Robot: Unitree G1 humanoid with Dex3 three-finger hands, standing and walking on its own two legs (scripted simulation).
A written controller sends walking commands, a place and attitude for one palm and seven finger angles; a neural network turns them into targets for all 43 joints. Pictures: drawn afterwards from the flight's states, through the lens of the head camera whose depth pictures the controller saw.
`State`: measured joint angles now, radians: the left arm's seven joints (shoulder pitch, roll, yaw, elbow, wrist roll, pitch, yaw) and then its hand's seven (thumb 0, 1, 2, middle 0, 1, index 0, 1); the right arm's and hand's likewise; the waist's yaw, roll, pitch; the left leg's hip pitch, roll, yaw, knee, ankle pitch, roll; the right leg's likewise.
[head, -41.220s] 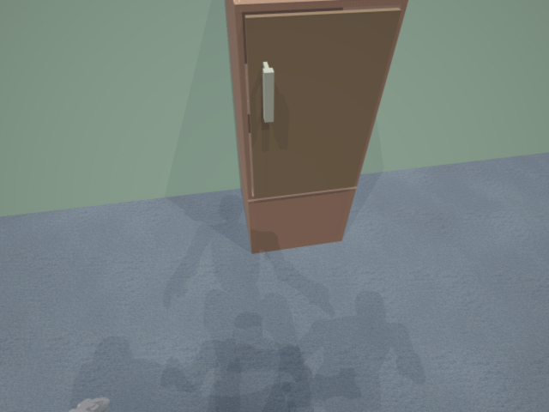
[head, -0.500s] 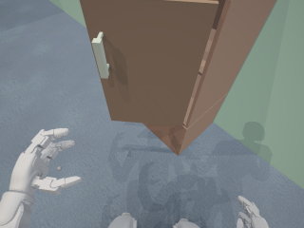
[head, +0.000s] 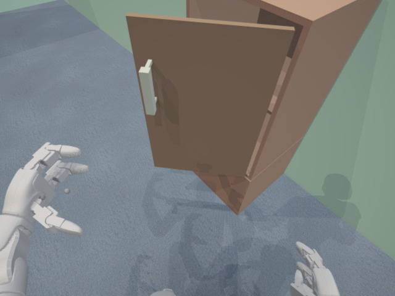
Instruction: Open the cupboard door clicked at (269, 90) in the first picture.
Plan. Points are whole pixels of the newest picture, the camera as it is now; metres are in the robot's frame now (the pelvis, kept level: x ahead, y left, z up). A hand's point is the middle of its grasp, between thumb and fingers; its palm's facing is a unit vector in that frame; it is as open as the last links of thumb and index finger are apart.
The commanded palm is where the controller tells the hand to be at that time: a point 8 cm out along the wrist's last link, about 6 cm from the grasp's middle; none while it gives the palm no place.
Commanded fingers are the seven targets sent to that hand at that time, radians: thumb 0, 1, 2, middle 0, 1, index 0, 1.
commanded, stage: raise the hand with hooked fingers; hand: left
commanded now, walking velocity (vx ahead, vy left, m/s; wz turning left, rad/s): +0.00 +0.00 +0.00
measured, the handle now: (150, 87) +0.60 +0.18 +0.07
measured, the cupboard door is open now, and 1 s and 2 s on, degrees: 42 42 42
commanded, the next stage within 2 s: move the hooked fingers beside the handle in 0.62 s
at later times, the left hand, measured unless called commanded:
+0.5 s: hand (76, 180) +0.29 +0.25 +0.09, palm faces -0.01 -1.00 -0.03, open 14.0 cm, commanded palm +0.26 +0.30 +0.09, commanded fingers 0.00 -0.50 0.30 -0.30 -1.20 -0.30 -1.20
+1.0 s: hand (87, 163) +0.33 +0.24 +0.09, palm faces -0.04 -1.00 -0.01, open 14.0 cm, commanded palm +0.31 +0.29 +0.09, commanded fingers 0.00 -0.50 0.30 -0.30 -1.20 -0.30 -1.20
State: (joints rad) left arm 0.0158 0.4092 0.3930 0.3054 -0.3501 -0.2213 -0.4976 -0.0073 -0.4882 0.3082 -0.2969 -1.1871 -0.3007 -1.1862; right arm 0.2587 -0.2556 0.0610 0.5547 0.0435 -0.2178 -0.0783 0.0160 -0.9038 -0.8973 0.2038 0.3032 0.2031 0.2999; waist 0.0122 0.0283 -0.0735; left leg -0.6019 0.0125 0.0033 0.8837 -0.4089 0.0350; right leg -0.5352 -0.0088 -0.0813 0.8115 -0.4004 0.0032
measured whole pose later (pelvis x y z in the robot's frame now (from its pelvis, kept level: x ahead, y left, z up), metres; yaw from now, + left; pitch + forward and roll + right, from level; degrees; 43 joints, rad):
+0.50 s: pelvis +0.00 -0.02 +0.01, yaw -1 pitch +6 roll -2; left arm -0.05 0.42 0.44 0.43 -0.36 -0.24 -0.53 -0.01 -0.50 0.30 -0.30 -1.20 -0.30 -1.20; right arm 0.30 -0.28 0.04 0.57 0.05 -0.19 -0.09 0.02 -0.91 -0.90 0.20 0.30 0.20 0.30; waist -0.01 0.02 -0.06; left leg -0.56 0.03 0.01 0.82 -0.38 0.01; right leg -0.51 0.01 -0.07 0.77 -0.38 -0.02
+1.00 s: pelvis -0.01 -0.02 +0.00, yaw +0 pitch +8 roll -2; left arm -0.28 0.46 0.41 0.63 -0.32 -0.25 -0.54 -0.01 -0.51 0.30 -0.30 -1.20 -0.30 -1.20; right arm 0.27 -0.28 0.05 0.60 0.05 -0.18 -0.10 0.02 -0.91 -0.90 0.20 0.30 0.20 0.30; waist -0.02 0.02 -0.05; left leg -0.60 0.03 0.00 0.85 -0.38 0.01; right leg -0.55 0.01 -0.08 0.80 -0.38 -0.02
